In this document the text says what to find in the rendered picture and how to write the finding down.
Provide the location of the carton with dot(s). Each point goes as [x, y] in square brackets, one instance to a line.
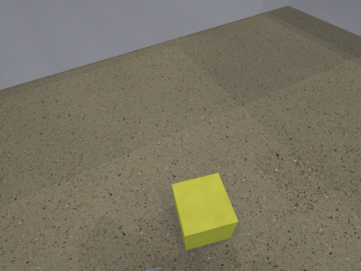
[204, 211]

